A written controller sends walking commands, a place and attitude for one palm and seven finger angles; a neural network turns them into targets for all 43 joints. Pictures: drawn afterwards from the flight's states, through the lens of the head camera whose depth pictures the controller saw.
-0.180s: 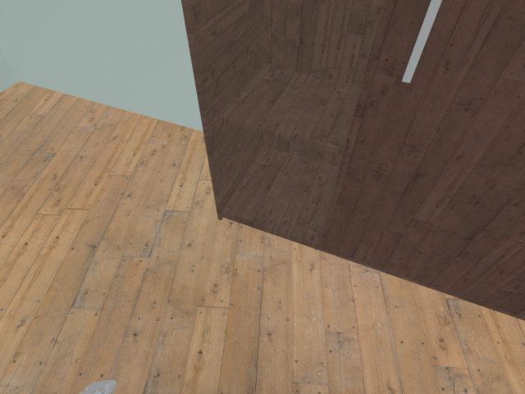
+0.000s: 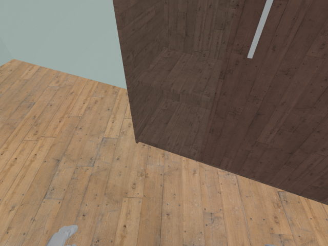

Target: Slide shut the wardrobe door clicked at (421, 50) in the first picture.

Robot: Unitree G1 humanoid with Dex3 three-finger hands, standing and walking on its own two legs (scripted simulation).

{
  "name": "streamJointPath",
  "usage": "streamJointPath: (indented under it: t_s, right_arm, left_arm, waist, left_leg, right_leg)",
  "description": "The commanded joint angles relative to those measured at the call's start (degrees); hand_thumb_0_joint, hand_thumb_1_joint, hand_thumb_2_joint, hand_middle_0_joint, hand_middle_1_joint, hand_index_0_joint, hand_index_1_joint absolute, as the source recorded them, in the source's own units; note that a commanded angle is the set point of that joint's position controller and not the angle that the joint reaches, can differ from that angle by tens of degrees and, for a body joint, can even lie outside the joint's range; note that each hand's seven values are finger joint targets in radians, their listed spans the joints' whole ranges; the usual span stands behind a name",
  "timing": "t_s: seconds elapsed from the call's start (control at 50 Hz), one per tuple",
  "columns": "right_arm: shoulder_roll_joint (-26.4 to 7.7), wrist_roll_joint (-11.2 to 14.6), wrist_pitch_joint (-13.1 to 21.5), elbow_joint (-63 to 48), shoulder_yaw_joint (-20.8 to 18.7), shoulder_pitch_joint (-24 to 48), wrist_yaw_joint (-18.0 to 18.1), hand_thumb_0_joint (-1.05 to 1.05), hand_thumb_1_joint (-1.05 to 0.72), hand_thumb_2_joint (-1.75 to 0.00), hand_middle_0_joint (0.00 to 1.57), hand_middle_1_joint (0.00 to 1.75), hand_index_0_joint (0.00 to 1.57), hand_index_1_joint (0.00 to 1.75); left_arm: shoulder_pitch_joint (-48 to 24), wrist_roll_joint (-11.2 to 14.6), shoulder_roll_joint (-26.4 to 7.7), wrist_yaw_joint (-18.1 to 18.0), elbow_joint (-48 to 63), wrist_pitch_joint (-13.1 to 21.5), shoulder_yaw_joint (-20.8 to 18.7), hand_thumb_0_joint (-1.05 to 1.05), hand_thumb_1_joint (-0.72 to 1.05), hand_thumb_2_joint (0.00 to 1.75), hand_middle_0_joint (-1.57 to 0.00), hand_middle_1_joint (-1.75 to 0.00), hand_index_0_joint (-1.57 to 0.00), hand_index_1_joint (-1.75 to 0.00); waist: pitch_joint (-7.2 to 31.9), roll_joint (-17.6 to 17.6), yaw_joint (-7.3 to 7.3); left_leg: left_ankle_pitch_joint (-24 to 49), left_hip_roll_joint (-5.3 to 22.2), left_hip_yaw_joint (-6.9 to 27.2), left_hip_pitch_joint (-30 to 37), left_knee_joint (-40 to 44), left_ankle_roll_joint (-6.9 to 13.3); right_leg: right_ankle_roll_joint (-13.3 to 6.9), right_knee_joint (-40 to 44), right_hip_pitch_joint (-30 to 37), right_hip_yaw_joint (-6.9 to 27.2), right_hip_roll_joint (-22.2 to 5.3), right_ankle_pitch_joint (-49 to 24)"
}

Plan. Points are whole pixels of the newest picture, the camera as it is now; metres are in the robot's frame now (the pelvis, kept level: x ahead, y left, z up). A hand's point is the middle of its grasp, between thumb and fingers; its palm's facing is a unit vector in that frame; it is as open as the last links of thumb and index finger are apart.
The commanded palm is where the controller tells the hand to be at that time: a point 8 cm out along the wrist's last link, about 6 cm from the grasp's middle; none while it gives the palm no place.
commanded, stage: stand and wait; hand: right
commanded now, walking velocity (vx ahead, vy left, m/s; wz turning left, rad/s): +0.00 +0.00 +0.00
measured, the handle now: (266, 8) +0.75 -0.28 +0.27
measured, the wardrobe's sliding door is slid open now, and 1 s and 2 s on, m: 0.48 0.48 0.48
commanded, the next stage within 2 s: look at it before walking up in 1.06 s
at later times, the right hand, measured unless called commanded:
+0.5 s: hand out of the picture +0.04 -0.22 -0.15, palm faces -0.03 +0.95 -0.32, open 7.4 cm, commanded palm none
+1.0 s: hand out of the picture +0.04 -0.21 -0.15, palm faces -0.04 +0.95 -0.31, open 7.4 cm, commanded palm none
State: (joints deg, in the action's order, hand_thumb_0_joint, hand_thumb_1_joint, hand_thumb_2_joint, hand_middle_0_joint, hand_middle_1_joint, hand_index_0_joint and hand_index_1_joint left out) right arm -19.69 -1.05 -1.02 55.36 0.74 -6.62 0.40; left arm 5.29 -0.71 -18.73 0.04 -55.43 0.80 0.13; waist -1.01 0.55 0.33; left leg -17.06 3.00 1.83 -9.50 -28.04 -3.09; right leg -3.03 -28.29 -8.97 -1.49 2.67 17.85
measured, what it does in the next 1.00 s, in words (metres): stands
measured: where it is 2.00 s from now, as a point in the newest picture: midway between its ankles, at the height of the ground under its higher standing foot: outside the picture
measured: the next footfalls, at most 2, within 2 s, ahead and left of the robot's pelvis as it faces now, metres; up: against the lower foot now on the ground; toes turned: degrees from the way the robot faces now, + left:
none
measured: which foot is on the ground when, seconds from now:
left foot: down 0.00-1.00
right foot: down 0.00-1.00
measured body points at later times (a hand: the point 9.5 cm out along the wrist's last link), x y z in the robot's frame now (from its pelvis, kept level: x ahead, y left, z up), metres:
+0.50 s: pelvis -0.02 +0.02 +0.01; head -0.02 +0.02 +0.46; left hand +0.05 +0.31 -0.13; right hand +0.04 -0.27 -0.13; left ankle -0.02 +0.16 -0.74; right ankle -0.03 -0.08 -0.74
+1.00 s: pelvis -0.04 +0.03 +0.01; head -0.03 +0.03 +0.46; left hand +0.03 +0.32 -0.13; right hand +0.04 -0.25 -0.13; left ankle -0.02 +0.16 -0.74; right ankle -0.03 -0.08 -0.74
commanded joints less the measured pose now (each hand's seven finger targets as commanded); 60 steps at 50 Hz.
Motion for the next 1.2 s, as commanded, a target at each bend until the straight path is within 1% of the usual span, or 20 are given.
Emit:
streamJointPath:
  t_s: [0.0,0.02,0.12,0.14,0.18,0.24,0.26,0.28,0.38,0.56,0.62,0.7,0.78,0.8,0.9,0.94,1.02,1.06,1.16,1.18]
  right_arm:
    - [-10.79,0.11,1.36,-3.43,-2.58,1.22,0.80,0.00,-0.90,-0.90,0.20,0.30,0.20,0.30]
    - [-10.71,0.14,1.34,-3.12,-2.57,1.47,0.76,0.00,-0.90,-0.90,0.20,0.30,0.20,0.30]
    - [-10.53,0.17,1.51,-2.22,-2.52,1.16,0.65,0.00,-0.90,-0.90,0.20,0.30,0.20,0.30]
    - [-10.48,0.20,1.52,-2.02,-2.47,1.17,0.61,0.00,-0.90,-0.90,0.20,0.30,0.20,0.30]
    - [-10.36,0.22,1.51,-1.55,-2.40,1.16,0.53,0.00,-0.90,-0.90,0.20,0.30,0.20,0.30]
    - [-10.10,0.23,1.52,-0.80,-2.37,0.87,0.52,0.00,-0.90,-0.90,0.20,0.30,0.20,0.30]
    - [-10.02,0.28,1.56,-0.48,-2.31,0.51,0.51,0.00,-0.90,-0.90,0.20,0.30,0.20,0.30]
    - [-10.03,0.28,1.58,-0.30,-2.34,0.63,0.48,0.00,-0.90,-0.90,0.20,0.30,0.20,0.30]
    - [-9.93,0.38,1.77,1.01,-2.33,0.23,0.51,0.00,-0.90,-0.90,0.20,0.30,0.20,0.30]
    - [-9.79,0.35,2.02,2.65,-2.28,0.02,0.55,0.00,-0.90,-0.90,0.20,0.30,0.20,0.30]
    - [-9.74,0.32,2.03,2.84,-2.25,-0.28,0.58,0.00,-0.90,-0.90,0.20,0.30,0.20,0.30]
    - [-9.85,0.26,2.18,2.95,-2.32,-0.20,0.56,0.00,-0.90,-0.90,0.20,0.30,0.20,0.30]
    - [-9.76,0.28,2.20,3.13,-2.30,0.04,0.50,0.00,-0.90,-0.90,0.20,0.30,0.20,0.30]
    - [-9.90,0.22,2.24,3.03,-2.31,-0.01,0.53,0.00,-0.90,-0.90,0.20,0.30,0.20,0.30]
    - [-9.87,0.19,2.18,2.96,-2.39,-0.04,0.44,0.00,-0.90,-0.90,0.20,0.30,0.20,0.30]
    - [-9.84,0.23,2.22,2.96,-2.38,0.10,0.41,0.00,-0.90,-0.90,0.20,0.30,0.20,0.30]
    - [-9.96,0.21,2.29,3.00,-2.42,0.23,0.38,0.00,-0.90,-0.90,0.20,0.30,0.20,0.30]
    - [-9.92,0.28,2.32,3.09,-2.37,0.23,0.35,0.00,-0.90,-0.90,0.20,0.30,0.20,0.30]
    - [-10.12,0.30,2.45,3.24,-2.35,0.03,0.37,0.00,-0.90,-0.90,0.20,0.30,0.20,0.30]
    - [-10.13,0.32,2.48,3.26,-2.36,-0.06,0.36,0.00,-0.90,-0.90,0.20,0.30,0.20,0.30]
  left_arm:
    - [-2.06,-0.11,-11.90,-1.01,2.89,1.16,-2.83,0.00,0.90,0.90,-0.20,-0.30,-0.20,-0.30]
    - [-2.17,-0.11,-11.81,-1.01,2.68,1.14,-2.73,0.00,0.90,0.90,-0.20,-0.30,-0.20,-0.30]
    - [-2.58,-0.02,-11.43,-0.95,1.60,1.06,-2.58,0.00,0.90,0.90,-0.20,-0.30,-0.20,-0.30]
    - [-2.60,0.01,-11.40,-0.94,1.31,1.02,-2.55,0.00,0.90,0.90,-0.20,-0.30,-0.20,-0.30]
    - [-2.60,0.00,-11.46,-0.92,0.82,1.01,-2.46,0.00,0.90,0.90,-0.20,-0.30,-0.20,-0.30]
    - [-2.13,0.09,-11.15,-0.88,-0.03,0.95,-2.29,0.00,0.90,0.90,-0.20,-0.30,-0.20,-0.30]
    - [-2.20,0.11,-11.16,-0.87,-0.33,0.99,-2.31,0.00,0.90,0.90,-0.20,-0.30,-0.20,-0.30]
    - [-1.83,0.12,-11.15,-0.90,-0.57,1.01,-2.25,0.00,0.90,0.90,-0.20,-0.30,-0.20,-0.30]
    - [-1.03,0.23,-11.14,-0.92,-2.02,1.04,-2.14,0.00,0.90,0.90,-0.20,-0.30,-0.20,-0.30]
    - [0.06,0.28,-10.71,-0.78,-4.07,0.86,-2.07,0.00,0.90,0.90,-0.20,-0.30,-0.20,-0.30]
    - [0.13,0.25,-10.58,-0.72,-4.50,0.83,-2.03,0.00,0.90,0.90,-0.20,-0.30,-0.20,-0.30]
    - [0.40,0.30,-10.46,-0.67,-4.78,0.85,-2.07,0.00,0.90,0.90,-0.20,-0.30,-0.20,-0.30]
    - [0.23,0.18,-10.61,-0.69,-4.99,0.95,-2.02,0.00,0.90,0.90,-0.20,-0.30,-0.20,-0.30]
    - [0.45,0.26,-10.32,-0.64,-5.01,0.85,-2.06,0.00,0.90,0.90,-0.20,-0.30,-0.20,-0.30]
    - [0.50,0.20,-10.43,-0.59,-4.99,0.81,-1.98,0.00,0.90,0.90,-0.20,-0.30,-0.20,-0.30]
    - [0.51,0.12,-10.53,-0.62,-5.08,0.91,-1.98,0.00,0.90,0.90,-0.20,-0.30,-0.20,-0.30]
    - [0.73,0.18,-10.48,-0.60,-5.06,0.90,-2.04,0.00,0.90,0.90,-0.20,-0.30,-0.20,-0.30]
    - [0.45,0.15,-10.69,-0.64,-5.07,0.94,-1.96,0.00,0.90,0.90,-0.20,-0.30,-0.20,-0.30]
    - [0.48,0.22,-10.80,-0.68,-5.27,1.05,-1.96,0.00,0.90,0.90,-0.20,-0.30,-0.20,-0.30]
    - [0.43,0.23,-10.88,-0.69,-5.18,1.08,-1.98,0.00,0.90,0.90,-0.20,-0.30,-0.20,-0.30]
  waist:
    - [4.64,-0.75,-0.26]
    - [4.20,-1.11,-0.34]
    - [3.74,-0.45,-0.27]
    - [3.39,-0.22,-0.31]
    - [2.75,-0.97,-0.31]
    - [2.64,-0.48,-0.29]
    - [2.69,-1.13,-0.18]
    - [2.79,-0.50,-0.33]
    - [3.27,-0.36,-0.31]
    - [1.55,0.71,-0.30]
    - [1.08,-0.07,-0.22]
    - [1.28,0.45,-0.25]
    - [0.72,-0.15,-0.24]
    - [0.62,0.62,-0.29]
    - [0.22,0.05,-0.19]
    - [0.71,-0.40,-0.30]
    - [1.71,0.49,-0.44]
    - [1.23,-0.10,-0.35]
    - [2.23,0.29,-0.35]
    - [2.71,-0.12,-0.32]
  left_leg:
    - [17.52,2.98,1.18,1.24,2.13,4.15]
    - [17.27,3.09,1.20,1.37,2.53,4.10]
    - [16.83,3.43,1.83,1.57,4.18,4.11]
    - [16.28,3.41,2.03,1.46,4.65,4.05]
    - [14.51,3.37,2.09,1.09,5.40,4.00]
    - [13.41,3.38,2.34,1.40,6.10,3.95]
    - [13.05,3.40,2.58,1.31,6.45,3.96]
    - [13.18,3.32,2.60,1.52,6.55,3.97]
    - [13.05,3.50,2.91,2.05,7.30,4.02]
    - [9.66,3.62,3.77,0.82,9.10,4.15]
    - [8.23,3.69,3.95,0.26,9.58,4.21]
    - [8.28,3.58,4.08,0.15,9.84,4.23]
    - [7.62,3.53,4.55,-0.54,10.25,4.34]
    - [7.39,3.45,4.62,-0.65,10.33,4.37]
    - [5.25,3.40,4.85,-1.26,10.86,4.32]
    - [5.77,3.47,4.86,-1.07,10.81,4.36]
    - [6.40,3.49,4.87,-0.68,10.73,4.37]
    - [7.06,3.36,4.88,-1.00,10.72,4.37]
    - [9.38,3.59,4.69,-0.03,10.36,4.41]
    - [10.22,3.59,4.64,0.35,10.26,4.43]
  right_leg:
    - [0.04,5.61,2.21,5.94,-8.70,-24.32]
    - [0.16,6.09,1.86,5.82,-8.68,-23.43]
    - [0.31,7.04,2.04,5.80,-8.62,-20.65]
    - [0.40,7.43,1.95,5.74,-8.58,-19.44]
    - [0.47,8.27,1.76,5.94,-8.60,-17.50]
    - [0.58,8.82,1.38,6.09,-8.60,-15.74]
    - [0.56,9.05,1.71,6.21,-8.60,-15.35]
    - [0.62,9.12,1.62,6.34,-8.67,-15.42]
    - [0.83,9.62,2.02,6.29,-8.89,-14.79]
    - [1.18,10.63,1.08,6.59,-8.79,-10.92]
    - [1.22,10.88,0.89,6.64,-8.82,-9.96]
    - [1.36,10.85,0.89,6.52,-8.95,-9.93]
    - [1.40,11.41,0.87,6.58,-8.95,-9.44]
    - [1.42,11.09,0.64,6.62,-8.93,-9.44]
    - [1.51,11.24,0.16,6.62,-8.82,-7.92]
    - [1.56,11.34,0.50,6.58,-8.86,-8.49]
    - [1.56,11.07,0.89,6.59,-8.96,-9.06]
    - [1.61,11.16,1.04,6.50,-9.06,-9.46]
    - [1.57,10.97,1.59,6.42,-9.23,-11.05]
    - [1.59,10.78,1.88,6.39,-9.24,-11.72]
